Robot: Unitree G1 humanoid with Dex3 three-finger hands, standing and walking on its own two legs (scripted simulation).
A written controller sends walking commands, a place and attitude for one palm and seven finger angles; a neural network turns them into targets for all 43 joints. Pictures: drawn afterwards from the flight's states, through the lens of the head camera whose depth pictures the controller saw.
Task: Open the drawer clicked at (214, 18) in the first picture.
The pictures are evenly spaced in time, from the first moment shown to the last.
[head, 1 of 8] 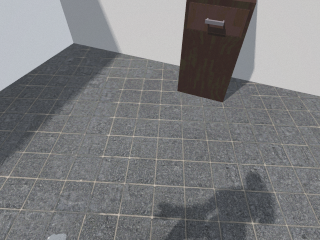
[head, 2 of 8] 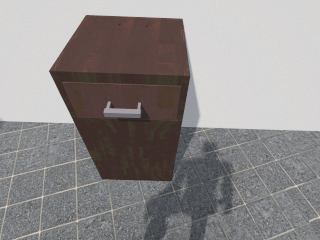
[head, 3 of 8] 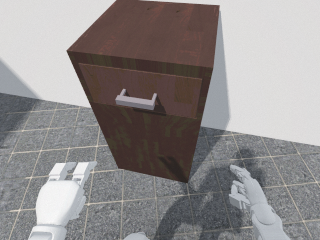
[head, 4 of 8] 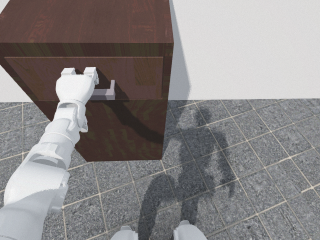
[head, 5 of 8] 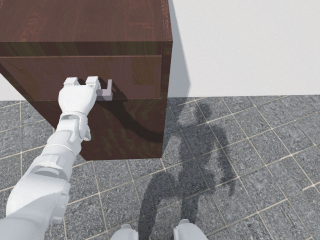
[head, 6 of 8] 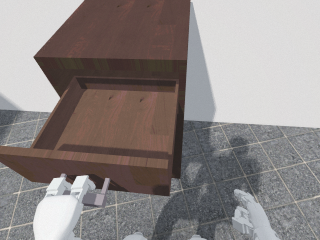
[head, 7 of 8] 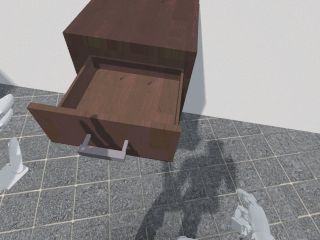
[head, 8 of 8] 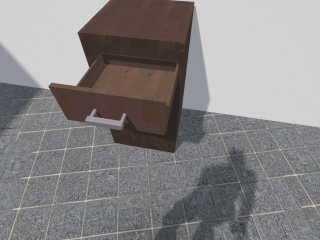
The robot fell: no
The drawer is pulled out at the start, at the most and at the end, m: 0.00 0.30 0.30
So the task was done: yes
